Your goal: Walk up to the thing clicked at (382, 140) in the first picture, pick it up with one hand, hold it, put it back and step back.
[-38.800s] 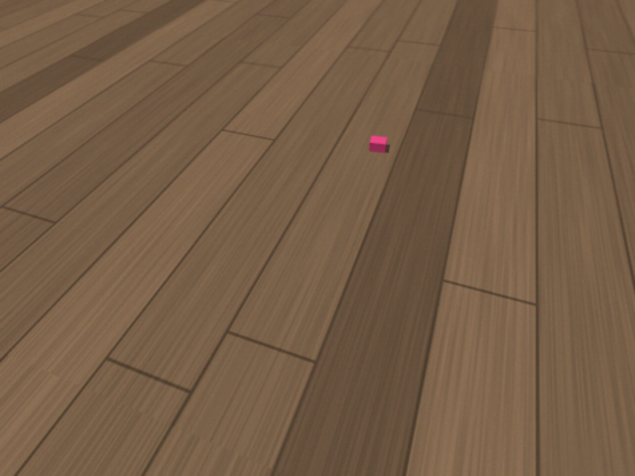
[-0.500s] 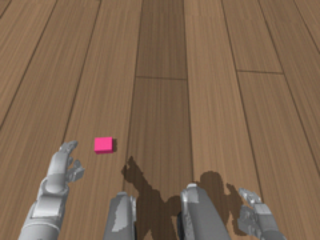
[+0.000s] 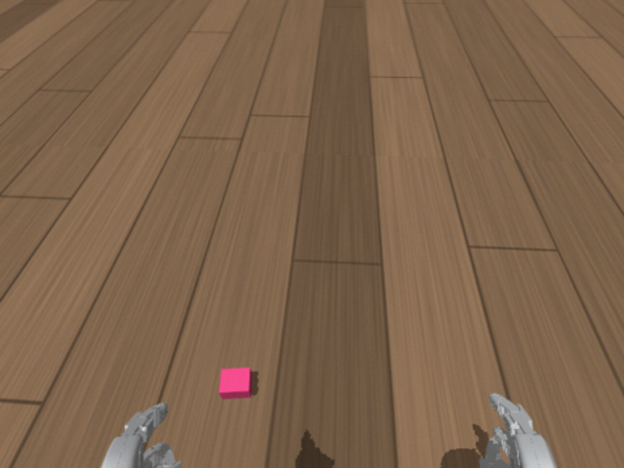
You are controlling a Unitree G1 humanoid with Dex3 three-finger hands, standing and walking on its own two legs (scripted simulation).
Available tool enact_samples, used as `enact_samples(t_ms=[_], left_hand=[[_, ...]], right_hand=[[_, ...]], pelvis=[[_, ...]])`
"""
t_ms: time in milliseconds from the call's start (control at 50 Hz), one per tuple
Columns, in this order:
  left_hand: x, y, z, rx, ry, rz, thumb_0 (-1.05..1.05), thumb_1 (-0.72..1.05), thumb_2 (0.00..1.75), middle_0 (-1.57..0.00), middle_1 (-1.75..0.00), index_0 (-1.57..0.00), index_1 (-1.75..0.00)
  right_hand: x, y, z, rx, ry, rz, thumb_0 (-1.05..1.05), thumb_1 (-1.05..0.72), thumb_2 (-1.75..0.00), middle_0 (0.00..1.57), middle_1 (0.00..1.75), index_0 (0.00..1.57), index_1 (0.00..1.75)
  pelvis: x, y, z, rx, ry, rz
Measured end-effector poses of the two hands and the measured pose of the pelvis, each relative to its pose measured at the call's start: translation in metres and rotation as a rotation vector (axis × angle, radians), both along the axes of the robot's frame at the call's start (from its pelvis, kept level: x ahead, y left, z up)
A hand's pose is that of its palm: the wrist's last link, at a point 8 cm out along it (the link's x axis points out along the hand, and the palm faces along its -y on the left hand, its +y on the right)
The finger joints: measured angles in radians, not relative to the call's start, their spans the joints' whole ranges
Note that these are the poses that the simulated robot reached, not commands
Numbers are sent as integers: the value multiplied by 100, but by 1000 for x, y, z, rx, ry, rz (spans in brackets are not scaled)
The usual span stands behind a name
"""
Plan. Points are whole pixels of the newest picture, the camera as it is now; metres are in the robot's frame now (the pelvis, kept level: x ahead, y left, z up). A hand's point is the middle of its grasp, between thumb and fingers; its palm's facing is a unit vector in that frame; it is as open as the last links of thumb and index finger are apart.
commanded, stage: home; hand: left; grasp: from above
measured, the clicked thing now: (236, 383) +0.52 +0.22 -0.68
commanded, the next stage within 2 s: none
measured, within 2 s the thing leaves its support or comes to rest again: neither
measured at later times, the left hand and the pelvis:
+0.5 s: hand out of the picture +0.18 +0.18 -0.04, palm faces +0.05 -0.98 -0.19, open 7.4 cm; pelvis +0.02 +0.01 +0.01, yaw +1 degrees
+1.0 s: hand out of the picture +0.17 +0.18 -0.04, palm faces +0.05 -0.98 -0.19, open 7.4 cm; pelvis +0.01 +0.00 +0.01, yaw +0 degrees
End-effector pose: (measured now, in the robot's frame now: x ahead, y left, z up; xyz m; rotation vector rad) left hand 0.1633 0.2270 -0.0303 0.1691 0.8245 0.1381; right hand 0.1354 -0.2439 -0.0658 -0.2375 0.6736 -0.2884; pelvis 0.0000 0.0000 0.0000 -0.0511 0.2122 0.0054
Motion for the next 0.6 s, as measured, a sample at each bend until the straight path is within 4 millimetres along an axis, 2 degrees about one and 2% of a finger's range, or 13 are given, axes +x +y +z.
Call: enact_samples(t_ms=[120,280,600], left_hand=[[-15,4,17,0,-7,7,1,90,90,-20,-29,-20,-30],[-15,8,14,-9,10,8,1,90,90,-20,-30,-20,-30],[-1,7,14,-7,2,-16,1,90,90,-20,-29,-20,-30]], right_hand=[[23,9,15,-2,-76,33,1,-90,-90,20,30,20,30],[41,18,22,-9,-119,82,1,-90,-90,20,30,20,30],[25,12,12,-14,-53,51,1,-90,-90,20,30,20,30]], pelvis=[[7,3,7,1,-26,7],[11,5,7,0,-32,14],[18,7,7,-1,-31,6]])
